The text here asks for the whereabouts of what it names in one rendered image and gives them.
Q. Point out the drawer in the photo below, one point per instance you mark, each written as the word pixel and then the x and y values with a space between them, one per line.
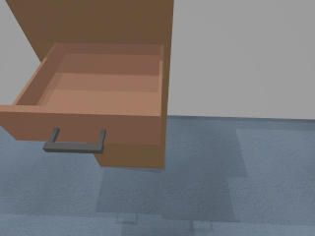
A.
pixel 83 88

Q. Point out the cabinet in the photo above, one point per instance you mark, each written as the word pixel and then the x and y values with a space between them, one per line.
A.
pixel 147 22

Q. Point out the handle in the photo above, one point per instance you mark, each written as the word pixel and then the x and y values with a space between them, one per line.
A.
pixel 52 146

